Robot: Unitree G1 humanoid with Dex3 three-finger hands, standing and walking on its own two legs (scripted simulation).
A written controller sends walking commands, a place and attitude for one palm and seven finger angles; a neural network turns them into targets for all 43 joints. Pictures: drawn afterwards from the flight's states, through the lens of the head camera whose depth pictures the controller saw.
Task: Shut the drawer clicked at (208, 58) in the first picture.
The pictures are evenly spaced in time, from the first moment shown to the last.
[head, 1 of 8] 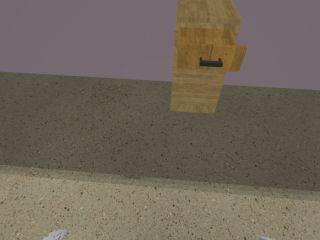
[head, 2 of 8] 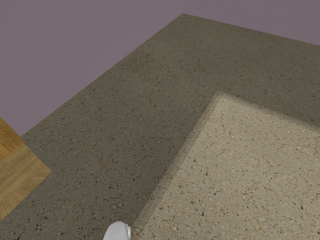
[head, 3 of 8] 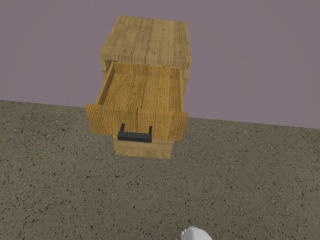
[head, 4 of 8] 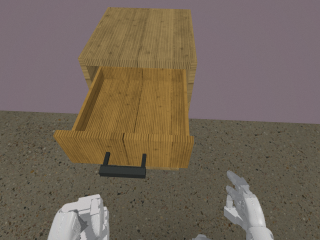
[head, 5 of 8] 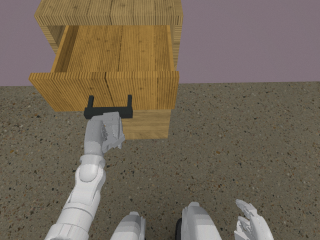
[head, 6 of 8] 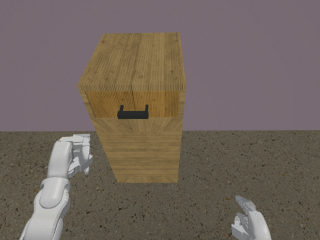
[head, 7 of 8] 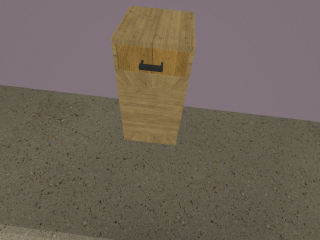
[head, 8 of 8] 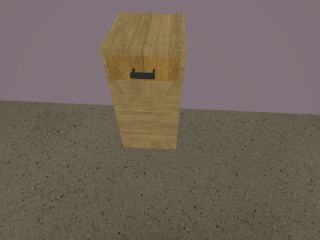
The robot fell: no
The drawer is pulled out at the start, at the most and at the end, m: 0.30 0.30 0.00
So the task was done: yes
